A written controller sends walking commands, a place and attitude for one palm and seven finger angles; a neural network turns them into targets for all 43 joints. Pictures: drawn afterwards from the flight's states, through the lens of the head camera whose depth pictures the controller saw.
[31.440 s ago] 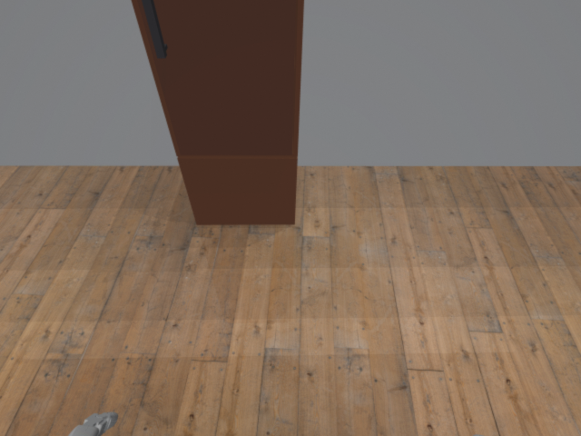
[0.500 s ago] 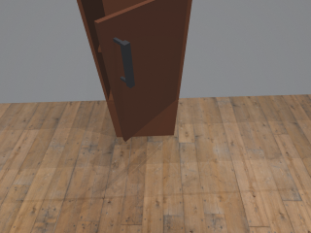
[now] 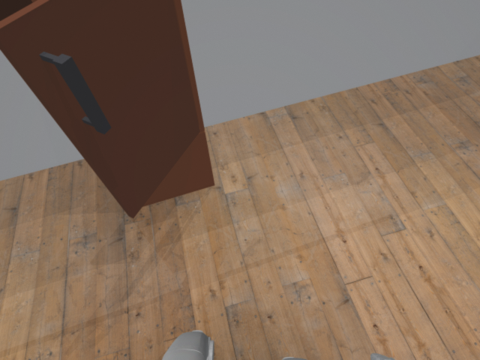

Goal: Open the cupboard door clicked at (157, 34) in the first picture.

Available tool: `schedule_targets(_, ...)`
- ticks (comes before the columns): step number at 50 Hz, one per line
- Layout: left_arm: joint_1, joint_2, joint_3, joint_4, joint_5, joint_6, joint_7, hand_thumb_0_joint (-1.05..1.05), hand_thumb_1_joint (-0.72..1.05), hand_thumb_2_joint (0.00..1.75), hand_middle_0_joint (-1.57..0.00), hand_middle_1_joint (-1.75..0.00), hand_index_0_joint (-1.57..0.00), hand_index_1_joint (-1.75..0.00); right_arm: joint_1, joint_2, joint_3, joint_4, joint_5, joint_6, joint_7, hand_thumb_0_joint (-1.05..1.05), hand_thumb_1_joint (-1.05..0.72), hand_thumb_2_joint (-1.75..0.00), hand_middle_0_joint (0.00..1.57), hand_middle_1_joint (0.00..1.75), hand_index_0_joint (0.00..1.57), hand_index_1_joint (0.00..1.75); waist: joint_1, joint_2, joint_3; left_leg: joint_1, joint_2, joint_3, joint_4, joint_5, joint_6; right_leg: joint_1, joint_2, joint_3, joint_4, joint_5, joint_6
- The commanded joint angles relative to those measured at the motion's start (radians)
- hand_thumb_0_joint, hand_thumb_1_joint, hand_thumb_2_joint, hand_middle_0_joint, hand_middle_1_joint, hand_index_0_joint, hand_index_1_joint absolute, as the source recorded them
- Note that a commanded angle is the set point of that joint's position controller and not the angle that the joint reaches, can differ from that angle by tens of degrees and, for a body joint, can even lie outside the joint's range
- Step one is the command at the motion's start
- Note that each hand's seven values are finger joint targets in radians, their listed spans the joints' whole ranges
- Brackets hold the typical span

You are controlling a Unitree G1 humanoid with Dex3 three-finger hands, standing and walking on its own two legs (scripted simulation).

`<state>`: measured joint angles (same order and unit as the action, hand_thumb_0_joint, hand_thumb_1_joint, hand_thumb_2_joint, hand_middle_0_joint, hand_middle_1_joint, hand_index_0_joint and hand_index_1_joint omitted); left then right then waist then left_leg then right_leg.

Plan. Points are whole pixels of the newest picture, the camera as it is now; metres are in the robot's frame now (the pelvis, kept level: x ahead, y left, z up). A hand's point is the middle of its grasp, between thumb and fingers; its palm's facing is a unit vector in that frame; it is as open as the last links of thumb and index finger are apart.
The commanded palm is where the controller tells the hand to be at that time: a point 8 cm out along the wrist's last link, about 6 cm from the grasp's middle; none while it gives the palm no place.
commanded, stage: walk to a spot facing it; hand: left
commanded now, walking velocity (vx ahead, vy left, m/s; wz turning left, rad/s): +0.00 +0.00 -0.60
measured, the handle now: (77, 95) +0.52 +0.34 +0.11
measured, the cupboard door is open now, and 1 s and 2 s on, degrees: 45 45 45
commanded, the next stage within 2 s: none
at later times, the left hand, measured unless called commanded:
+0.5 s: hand (163, 335) +0.17 +0.17 -0.17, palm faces -0.29 -0.91 -0.30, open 7.4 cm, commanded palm none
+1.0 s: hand (219, 278) +0.28 +0.07 -0.15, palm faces -0.59 -0.79 -0.17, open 7.4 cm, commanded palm none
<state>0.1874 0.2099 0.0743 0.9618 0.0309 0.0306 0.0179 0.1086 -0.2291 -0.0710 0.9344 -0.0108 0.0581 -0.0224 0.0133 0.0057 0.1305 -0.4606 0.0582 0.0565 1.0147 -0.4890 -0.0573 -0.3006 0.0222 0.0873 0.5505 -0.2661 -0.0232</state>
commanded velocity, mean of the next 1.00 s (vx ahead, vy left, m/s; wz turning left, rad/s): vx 0.10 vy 0.00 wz -0.60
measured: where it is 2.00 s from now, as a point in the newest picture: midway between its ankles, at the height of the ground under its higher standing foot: (349, 318)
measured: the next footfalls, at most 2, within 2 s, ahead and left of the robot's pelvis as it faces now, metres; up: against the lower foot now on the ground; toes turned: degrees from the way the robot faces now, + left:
left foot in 0.16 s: +0.06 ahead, +0.15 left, +0.00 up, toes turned -5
right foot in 0.44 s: +0.02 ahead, -0.14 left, +0.00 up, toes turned -19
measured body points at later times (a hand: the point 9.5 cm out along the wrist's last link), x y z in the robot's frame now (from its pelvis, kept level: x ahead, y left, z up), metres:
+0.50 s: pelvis +0.01 -0.01 -0.02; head +0.07 -0.05 +0.43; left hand +0.18 +0.22 -0.14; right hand -0.01 -0.29 -0.17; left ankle +0.01 +0.15 -0.70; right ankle -0.02 -0.13 -0.74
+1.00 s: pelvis +0.07 -0.03 +0.01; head +0.12 -0.04 +0.46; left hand +0.31 +0.11 -0.14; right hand -0.07 -0.23 -0.12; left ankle +0.10 +0.10 -0.74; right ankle +0.00 -0.16 -0.66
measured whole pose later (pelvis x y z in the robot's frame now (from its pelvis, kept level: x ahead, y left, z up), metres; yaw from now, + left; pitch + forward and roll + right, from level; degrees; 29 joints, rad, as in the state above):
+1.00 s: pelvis +0.07 -0.03 +0.01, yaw -36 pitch +3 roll -2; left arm 0.14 0.25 0.09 0.91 0.03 0.04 -0.07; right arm 0.35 -0.18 -0.02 0.94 -0.04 -0.03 -0.02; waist -0.01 -0.01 0.05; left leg -0.14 0.12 0.17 0.39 -0.29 -0.03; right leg -0.56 -0.06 -0.04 1.00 -0.31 0.03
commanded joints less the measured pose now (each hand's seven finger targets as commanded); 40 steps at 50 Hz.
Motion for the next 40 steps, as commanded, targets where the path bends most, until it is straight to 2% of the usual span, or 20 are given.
schedule_targets(1, 0.041, 0.222, 0.058, -0.063, 0.001, -0.012, 0.009, 0.00, 0.90, 0.90, -0.20, -0.30, -0.20, -0.30, 0.010, -0.038, -0.008, -0.085, 0.009, -0.029, -0.007, 0.00, -0.90, -0.90, 0.20, 0.30, 0.20, 0.30, 0.010, -0.128, -0.179, 0.042, -0.026, -0.024, -0.160, 0.029, -0.003, 0.136, -0.229, 0.293, -0.146, 0.466, -0.179)
schedule_targets(5, -0.021, 0.196, 0.053, -0.081, -0.009, -0.001, 0.001, 0.00, 0.90, 0.90, -0.20, -0.30, -0.20, -0.30, 0.116, -0.065, -0.011, -0.064, 0.013, -0.047, -0.019, 0.00, -0.90, -0.90, 0.20, 0.30, 0.20, 0.30, -0.053, -0.159, -0.182, 0.282, -0.039, -0.033, -0.508, 0.216, 0.009, 0.001, -0.159, 0.287, -0.079, 0.375, -0.094)
schedule_targets(6, -0.021, 0.150, 0.043, -0.096, -0.018, 0.003, -0.002, 0.00, 0.90, 0.90, -0.20, -0.30, -0.20, -0.30, 0.152, -0.119, -0.019, -0.053, 0.007, -0.058, -0.027, 0.00, -0.90, -0.90, 0.20, 0.30, 0.20, 0.30, -0.067, -0.002, -0.199, 0.426, 0.067, -0.133, -0.649, 0.244, 0.039, -0.132, -0.074, 0.219, 0.010, 0.212, -0.041)
schedule_targets(7, 0.007, 0.090, 0.029, -0.117, -0.029, 0.007, -0.015, 0.00, 0.90, 0.90, -0.20, -0.30, -0.20, -0.30, 0.161, -0.224, -0.036, -0.064, -0.012, -0.068, -0.030, 0.00, -0.90, -0.90, 0.20, 0.30, 0.20, 0.30, -0.059, 0.315, -0.203, 0.503, 0.354, -0.432, -0.754, 0.338, 0.138, -0.309, 0.056, 0.048, 0.246, -0.244, 0.031)
schedule_targets(8, -0.030, 0.126, 0.030, -0.131, -0.017, 0.006, -0.018, 0.00, 0.90, 0.90, -0.20, -0.30, -0.20, -0.30, 0.173, -0.247, -0.040, -0.076, -0.015, -0.063, -0.035, 0.00, -0.90, -0.90, 0.20, 0.30, 0.20, 0.30, -0.072, 0.288, -0.189, 0.414, 0.450, -0.469, -0.744, 0.422, 0.224, -0.289, 0.014, -0.008, 0.452, -0.369, 0.054)
schedule_targets(10, -0.033, 0.124, 0.042, -0.133, -0.003, 0.005, -0.038, 0.00, 0.90, 0.90, -0.20, -0.30, -0.20, -0.30, 0.097, -0.200, -0.025, -0.109, -0.031, -0.068, -0.034, 0.00, -0.90, -0.90, 0.20, 0.30, 0.20, 0.30, -0.027, 0.123, -0.142, 0.312, 0.376, -0.351, -0.717, 0.554, 0.257, -0.288, -0.014, -0.035, 0.605, -0.286, 0.069)
schedule_targets(13, -0.039, 0.098, 0.034, -0.128, -0.009, 0.014, -0.052, 0.00, 0.90, 0.90, -0.20, -0.30, -0.20, -0.30, 0.060, -0.167, -0.015, -0.118, -0.030, -0.064, -0.031, 0.00, -0.90, -0.90, 0.20, 0.30, 0.20, 0.30, -0.006, 0.226, -0.129, 0.298, 0.259, -0.098, -0.638, 0.699, 0.180, -0.236, -0.042, -0.088, 0.530, -0.233, 0.081)
schedule_targets(18, -0.029, 0.095, 0.021, -0.137, -0.012, 0.002, -0.061, 0.00, 0.90, 0.90, -0.20, -0.30, -0.20, -0.30, 0.121, -0.204, -0.032, -0.098, -0.026, -0.052, -0.019, 0.00, -0.90, -0.90, 0.20, 0.30, 0.20, 0.30, -0.029, 0.211, -0.175, 0.322, 0.248, -0.007, -0.542, 0.630, 0.132, -0.048, -0.004, -0.194, 0.161, -0.154, 0.058)
schedule_targets(20, 0.057, 0.125, 0.032, -0.109, -0.013, -0.006, -0.056, 0.00, 0.90, 0.90, -0.20, -0.30, -0.20, -0.30, 0.100, -0.200, -0.036, -0.104, -0.015, -0.047, -0.013, 0.00, -0.90, -0.90, 0.20, 0.30, 0.20, 0.30, 0.021, 0.137, -0.189, 0.220, 0.215, 0.035, -0.414, 0.507, 0.075, 0.139, -0.011, -0.182, -0.062, 0.061, 0.032)
schedule_targets(22, 0.156, 0.326, 0.071, -0.082, -0.001, -0.022, -0.023, 0.00, 0.90, 0.90, -0.20, -0.30, -0.20, -0.30, 0.018, -0.079, -0.009, -0.181, 0.004, -0.042, -0.002, 0.00, -0.90, -0.90, 0.20, 0.30, 0.20, 0.30, 0.087, -0.365, -0.181, -0.138, -0.002, 0.083, 0.018, -0.184, -0.019, 0.290, -0.409, 0.400, -0.224, 0.578, -0.159)
schedule_targets(23, 0.183, 0.323, 0.073, -0.072, -0.010, -0.021, -0.009, 0.00, 0.90, 0.90, -0.20, -0.30, -0.20, -0.30, 0.013, -0.106, -0.007, -0.181, 0.003, -0.033, -0.008, 0.00, -0.90, -0.90, 0.20, 0.30, 0.20, 0.30, 0.100, -0.292, -0.208, -0.153, 0.026, -0.048, 0.128, -0.164, -0.003, 0.302, -0.425, 0.372, -0.196, 0.579, -0.220)
schedule_targets(24, 0.132, 0.314, 0.067, -0.085, -0.011, -0.014, -0.007, 0.00, 0.90, 0.90, -0.20, -0.30, -0.20, -0.30, 0.012, -0.092, -0.006, -0.177, 0.010, -0.035, -0.003, 0.00, -0.90, -0.90, 0.20, 0.30, 0.20, 0.30, 0.072, -0.248, -0.149, -0.180, 0.045, -0.056, 0.144, -0.138, -0.003, 0.222, -0.395, 0.354, -0.211, 0.381, -0.241)
schedule_targets(26, 0.023, 0.232, 0.052, -0.107, -0.005, -0.012, 0.003, 0.00, 0.90, 0.90, -0.20, -0.30, -0.20, -0.30, 0.026, -0.113, -0.012, -0.137, 0.004, -0.034, -0.007, 0.00, -0.90, -0.90, 0.20, 0.30, 0.20, 0.30, 0.020, -0.290, -0.174, -0.140, 0.044, -0.067, 0.135, -0.022, -0.012, 0.201, -0.269, 0.258, -0.163, 0.432, -0.183)
schedule_targets(28, 0.017, 0.217, 0.046, -0.111, -0.006, -0.016, 0.006, 0.00, 0.90, 0.90, -0.20, -0.30, -0.20, -0.30, 0.043, -0.084, -0.007, -0.126, 0.007, -0.032, 0.000, 0.00, -0.90, -0.90, 0.20, 0.30, 0.20, 0.30, 0.005, -0.197, -0.211, -0.058, 0.022, -0.042, 0.037, 0.015, -0.018, 0.187, -0.238, 0.211, -0.138, 0.504, -0.166)
schedule_targets(33, 0.018, 0.232, 0.047, -0.103, -0.002, -0.011, 0.002, 0.00, 0.90, 0.90, -0.20, -0.30, -0.20, -0.30, 0.061, -0.058, -0.003, -0.114, 0.012, -0.038, -0.003, 0.00, -0.90, -0.90, 0.20, 0.30, 0.20, 0.30, 0.000, -0.145, -0.209, 0.066, -0.026, -0.019, -0.237, 0.057, -0.011, 0.142, -0.223, 0.262, -0.133, 0.433, -0.162)
schedule_targets(35, -0.017, 0.220, 0.046, -0.109, -0.008, -0.006, -0.003, 0.00, 0.90, 0.90, -0.20, -0.30, -0.20, -0.30, 0.136, -0.066, -0.002, -0.095, 0.009, -0.046, -0.008, 0.00, -0.90, -0.90, 0.20, 0.30, 0.20, 0.30, -0.039, -0.152, -0.205, 0.195, -0.039, -0.011, -0.402, 0.158, -0.006, 0.056, -0.186, 0.268, -0.128, 0.243, -0.122)
schedule_targets(36, -0.048, 0.203, 0.041, -0.119, -0.012, -0.003, -0.009, 0.00, 0.90, 0.90, -0.20, -0.30, -0.20, -0.30, 0.196, -0.088, -0.005, -0.076, 0.006, -0.054, -0.011, 0.00, -0.90, -0.90, 0.20, 0.30, 0.20, 0.30, -0.074, -0.124, -0.196, 0.353, -0.024, -0.014, -0.531, 0.204, 0.001, -0.088, -0.146, 0.245, -0.106, 0.025, -0.082)
schedule_targets(37, -0.041, 0.131, 0.026, -0.141, -0.018, 0.001, -0.019, 0.00, 0.90, 0.90, -0.20, -0.30, -0.20, -0.30, 0.241, -0.167, -0.019, -0.061, -0.008, -0.066, -0.019, 0.00, -0.90, -0.90, 0.20, 0.30, 0.20, 0.30, -0.089, 0.116, -0.190, 0.487, 0.142, -0.206, -0.689, 0.046, 0.054, -0.280, -0.025, 0.158, 0.033, -0.232, -0.032)
schedule_targets(38, -0.036, 0.090, 0.015, -0.163, -0.019, -0.001, -0.029, 0.00, 0.90, 0.90, -0.20, -0.30, -0.20, -0.30, 0.304, -0.271, -0.042, -0.064, -0.025, -0.071, -0.019, 0.00, -0.90, -0.90, 0.20, 0.30, 0.20, 0.30, -0.108, 0.390, -0.206, 0.512, 0.412, -0.541, -0.813, -0.136, 0.152, -0.400, 0.081, -0.051, 0.349, -0.406, 0.032)
schedule_targets(40, -0.133, 0.138, 0.037, -0.198, -0.005, -0.014, -0.056, 0.00, 0.90, 0.90, -0.20, -0.30, -0.20, -0.30, 0.253, -0.253, -0.029, -0.092, -0.032, -0.079, -0.022, 0.00, -0.90, -0.90, 0.20, 0.30, 0.20, 0.30, -0.091, 0.137, -0.071, 0.325, 0.460, -0.541, -0.882, -0.157, 0.245, -0.420, -0.052, -0.016, 0.559, -0.273, 0.036)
